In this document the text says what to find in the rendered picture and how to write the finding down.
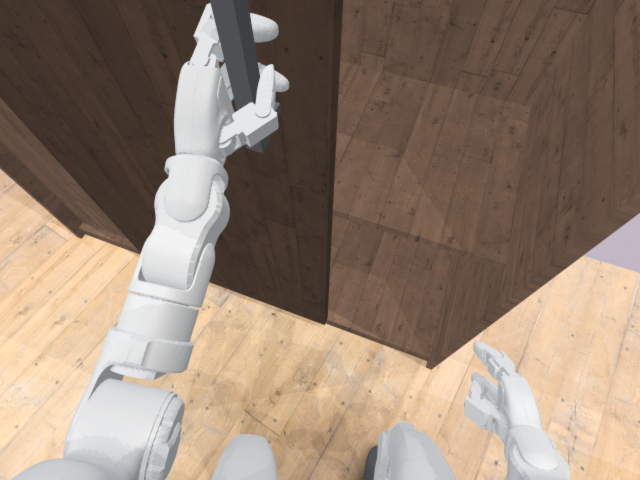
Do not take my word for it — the robot right thigh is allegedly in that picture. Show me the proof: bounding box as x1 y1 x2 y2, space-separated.
376 427 456 480

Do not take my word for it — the right robot hand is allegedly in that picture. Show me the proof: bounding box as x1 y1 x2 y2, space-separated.
464 341 543 445

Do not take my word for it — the left robot hand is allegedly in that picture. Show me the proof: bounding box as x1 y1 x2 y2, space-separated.
174 3 289 166

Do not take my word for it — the wardrobe door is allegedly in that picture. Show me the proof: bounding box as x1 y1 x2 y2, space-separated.
0 98 127 238
0 0 343 325

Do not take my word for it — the robot left thigh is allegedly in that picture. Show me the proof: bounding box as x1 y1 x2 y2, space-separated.
211 434 278 480

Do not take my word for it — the handle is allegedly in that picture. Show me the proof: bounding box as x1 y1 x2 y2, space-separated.
210 0 281 153

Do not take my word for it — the robot left forearm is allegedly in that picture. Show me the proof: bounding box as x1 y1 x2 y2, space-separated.
63 154 230 457

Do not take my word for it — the robot right forearm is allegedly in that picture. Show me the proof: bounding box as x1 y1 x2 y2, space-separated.
504 426 570 480

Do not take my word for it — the robot left upper arm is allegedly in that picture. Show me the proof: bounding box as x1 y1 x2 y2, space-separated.
11 378 185 480

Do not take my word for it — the robot thigh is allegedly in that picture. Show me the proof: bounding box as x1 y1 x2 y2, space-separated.
376 427 456 480
211 434 278 480

